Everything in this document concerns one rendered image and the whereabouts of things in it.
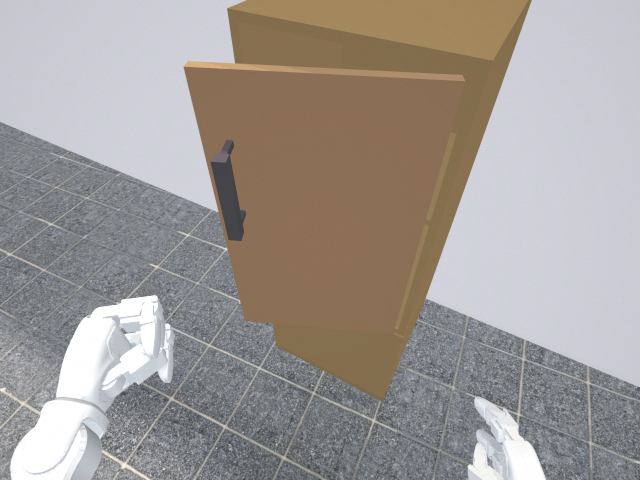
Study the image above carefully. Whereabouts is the handle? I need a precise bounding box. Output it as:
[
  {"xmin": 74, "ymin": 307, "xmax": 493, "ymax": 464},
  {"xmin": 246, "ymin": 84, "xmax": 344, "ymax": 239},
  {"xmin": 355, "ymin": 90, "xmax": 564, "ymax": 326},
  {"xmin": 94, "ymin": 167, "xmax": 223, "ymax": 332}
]
[{"xmin": 210, "ymin": 140, "xmax": 246, "ymax": 241}]

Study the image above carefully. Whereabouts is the cupboard door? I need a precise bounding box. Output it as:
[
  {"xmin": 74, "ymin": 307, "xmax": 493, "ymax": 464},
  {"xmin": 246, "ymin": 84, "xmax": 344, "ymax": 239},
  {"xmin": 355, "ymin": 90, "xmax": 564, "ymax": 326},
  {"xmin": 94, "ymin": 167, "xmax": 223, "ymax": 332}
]
[{"xmin": 184, "ymin": 61, "xmax": 465, "ymax": 334}]

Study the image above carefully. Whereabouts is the left robot hand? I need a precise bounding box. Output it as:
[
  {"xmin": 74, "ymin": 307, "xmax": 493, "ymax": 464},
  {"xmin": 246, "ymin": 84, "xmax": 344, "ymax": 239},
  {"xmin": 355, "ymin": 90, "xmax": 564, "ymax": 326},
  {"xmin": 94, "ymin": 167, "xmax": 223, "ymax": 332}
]
[{"xmin": 56, "ymin": 295, "xmax": 175, "ymax": 413}]

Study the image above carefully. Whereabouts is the right robot hand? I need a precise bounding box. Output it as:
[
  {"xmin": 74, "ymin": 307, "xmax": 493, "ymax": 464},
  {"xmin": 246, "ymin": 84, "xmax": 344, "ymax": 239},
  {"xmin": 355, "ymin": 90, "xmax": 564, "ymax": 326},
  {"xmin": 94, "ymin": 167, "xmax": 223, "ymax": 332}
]
[{"xmin": 468, "ymin": 396, "xmax": 546, "ymax": 480}]

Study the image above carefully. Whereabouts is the left robot forearm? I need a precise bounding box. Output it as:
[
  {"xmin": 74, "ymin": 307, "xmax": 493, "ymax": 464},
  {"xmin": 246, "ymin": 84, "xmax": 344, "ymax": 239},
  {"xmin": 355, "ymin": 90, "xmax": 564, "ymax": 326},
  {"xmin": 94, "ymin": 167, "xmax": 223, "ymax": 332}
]
[{"xmin": 10, "ymin": 398, "xmax": 109, "ymax": 480}]

